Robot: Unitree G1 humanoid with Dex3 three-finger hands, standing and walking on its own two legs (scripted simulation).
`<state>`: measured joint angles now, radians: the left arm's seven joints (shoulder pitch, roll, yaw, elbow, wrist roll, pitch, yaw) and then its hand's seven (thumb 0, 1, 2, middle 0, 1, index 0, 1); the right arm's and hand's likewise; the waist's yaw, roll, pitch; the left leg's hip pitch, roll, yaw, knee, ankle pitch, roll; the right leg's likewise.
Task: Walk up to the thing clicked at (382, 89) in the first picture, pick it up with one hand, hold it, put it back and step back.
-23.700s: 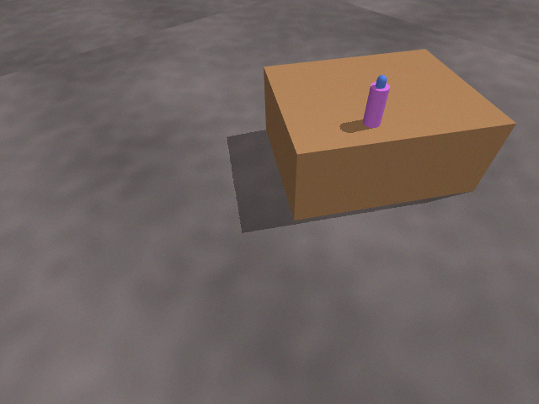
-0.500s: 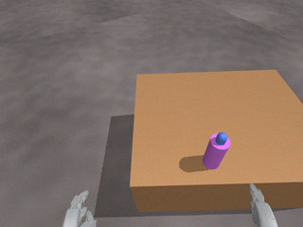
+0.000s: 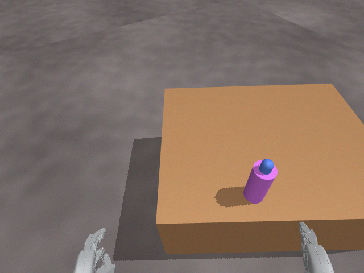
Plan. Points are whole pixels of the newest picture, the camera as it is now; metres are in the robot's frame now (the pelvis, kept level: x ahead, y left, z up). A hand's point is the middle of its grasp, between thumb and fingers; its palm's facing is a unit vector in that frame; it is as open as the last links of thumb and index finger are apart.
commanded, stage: home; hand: right
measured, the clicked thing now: (260, 179) +0.45 -0.23 -0.20
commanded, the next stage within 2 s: stand in 0.64 s
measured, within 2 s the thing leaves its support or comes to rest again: neither
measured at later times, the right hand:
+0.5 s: hand (283, 268) +0.17 -0.18 -0.06, palm faces +0.12 +0.95 -0.29, open 17.4 cm
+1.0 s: hand out of the picture +0.11 -0.24 -0.11, palm faces -0.04 +0.93 -0.37, open 14.1 cm
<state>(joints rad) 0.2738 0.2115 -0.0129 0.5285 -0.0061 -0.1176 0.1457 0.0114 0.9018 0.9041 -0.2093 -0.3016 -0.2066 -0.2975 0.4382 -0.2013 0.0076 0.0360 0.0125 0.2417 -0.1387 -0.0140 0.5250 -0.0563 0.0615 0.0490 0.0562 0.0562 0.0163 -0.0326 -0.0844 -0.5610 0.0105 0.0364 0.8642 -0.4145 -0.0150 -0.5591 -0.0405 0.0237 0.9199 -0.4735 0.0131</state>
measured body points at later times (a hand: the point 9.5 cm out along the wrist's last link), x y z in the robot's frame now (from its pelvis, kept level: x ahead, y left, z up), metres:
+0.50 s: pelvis +0.00 +0.01 +0.00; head +0.02 +0.01 +0.45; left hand +0.16 +0.25 -0.08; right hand +0.16 -0.22 -0.04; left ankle +0.01 +0.13 -0.69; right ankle +0.00 -0.12 -0.69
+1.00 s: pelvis +0.00 +0.00 +0.02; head +0.01 +0.00 +0.47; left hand +0.10 +0.30 -0.10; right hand +0.11 -0.29 -0.09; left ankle +0.01 +0.13 -0.69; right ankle +0.00 -0.12 -0.69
